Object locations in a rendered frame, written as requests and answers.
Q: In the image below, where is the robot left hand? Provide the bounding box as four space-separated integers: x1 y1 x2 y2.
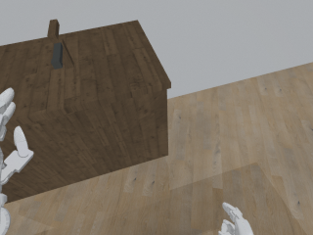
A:
0 87 34 193

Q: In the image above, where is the robot right hand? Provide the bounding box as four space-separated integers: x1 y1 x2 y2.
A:
218 202 254 235

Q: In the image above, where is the counter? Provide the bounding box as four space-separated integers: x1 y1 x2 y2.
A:
0 19 171 204

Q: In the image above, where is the robot left forearm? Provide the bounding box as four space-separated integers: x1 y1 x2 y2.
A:
0 193 11 235

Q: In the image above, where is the tap lever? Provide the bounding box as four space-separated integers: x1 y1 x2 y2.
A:
51 42 64 70

